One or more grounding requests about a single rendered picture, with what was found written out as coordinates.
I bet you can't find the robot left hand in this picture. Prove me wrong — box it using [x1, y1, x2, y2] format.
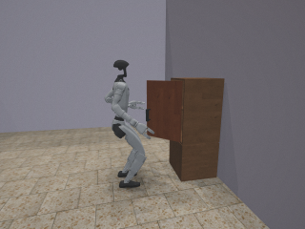
[128, 100, 145, 110]

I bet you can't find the robot left upper arm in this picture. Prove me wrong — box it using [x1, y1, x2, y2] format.
[104, 88, 113, 103]

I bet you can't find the robot right shin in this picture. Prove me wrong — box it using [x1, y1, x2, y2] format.
[124, 153, 147, 183]

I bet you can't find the robot right hand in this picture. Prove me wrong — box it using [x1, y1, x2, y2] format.
[135, 123, 154, 139]

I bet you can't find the cupboard door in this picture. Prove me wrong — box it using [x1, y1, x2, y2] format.
[147, 80, 183, 142]

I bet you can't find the handle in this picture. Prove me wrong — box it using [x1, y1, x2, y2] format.
[146, 109, 151, 122]

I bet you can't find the robot left shin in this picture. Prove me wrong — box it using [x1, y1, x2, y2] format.
[123, 148, 135, 173]

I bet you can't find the robot shin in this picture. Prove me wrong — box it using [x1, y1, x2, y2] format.
[123, 148, 135, 173]
[124, 153, 147, 183]

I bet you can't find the right robot forearm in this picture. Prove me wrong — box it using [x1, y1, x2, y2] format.
[112, 104, 139, 128]

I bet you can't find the robot right upper arm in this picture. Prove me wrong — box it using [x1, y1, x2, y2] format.
[112, 82, 126, 110]

